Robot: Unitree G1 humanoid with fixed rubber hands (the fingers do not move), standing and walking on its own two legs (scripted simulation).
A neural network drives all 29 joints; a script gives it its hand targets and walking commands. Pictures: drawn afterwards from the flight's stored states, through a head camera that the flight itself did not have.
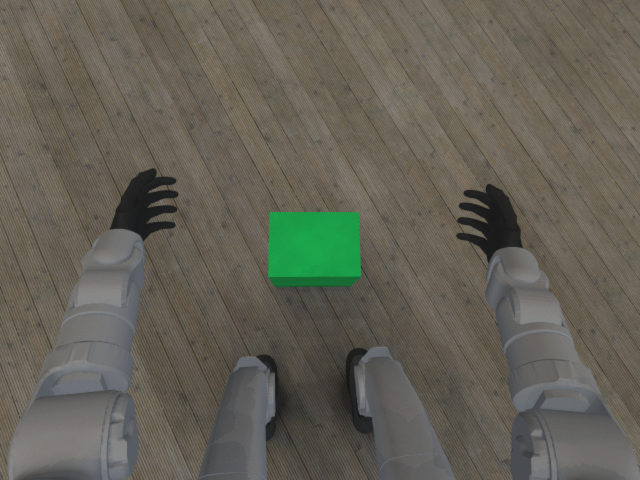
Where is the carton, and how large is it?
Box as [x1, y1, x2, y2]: [268, 212, 360, 286]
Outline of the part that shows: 269,212 268,277 275,286 350,285 360,276 358,212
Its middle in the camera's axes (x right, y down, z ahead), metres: -0.02 +0.03 +0.99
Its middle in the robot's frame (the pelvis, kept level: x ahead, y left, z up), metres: +0.46 -0.02 -0.58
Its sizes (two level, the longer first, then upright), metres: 0.207 0.150 0.209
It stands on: the floor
